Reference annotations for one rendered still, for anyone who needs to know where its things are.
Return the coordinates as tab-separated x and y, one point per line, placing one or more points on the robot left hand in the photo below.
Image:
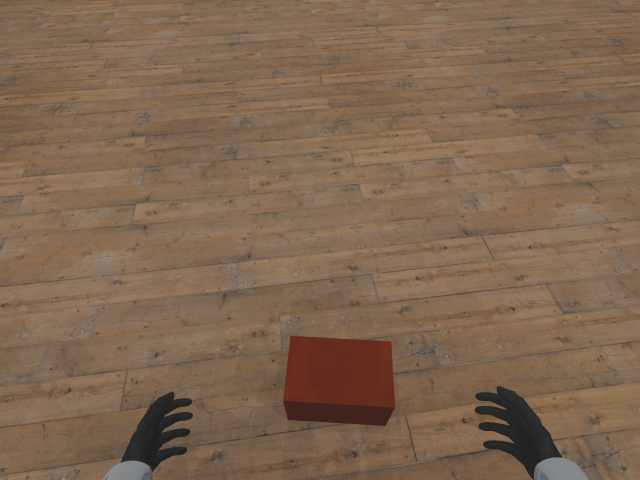
147	439

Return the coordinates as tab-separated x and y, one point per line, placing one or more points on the robot right hand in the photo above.
532	442

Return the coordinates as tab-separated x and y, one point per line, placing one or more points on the carton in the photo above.
339	381

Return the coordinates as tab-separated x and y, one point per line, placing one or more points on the robot right forearm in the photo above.
557	468

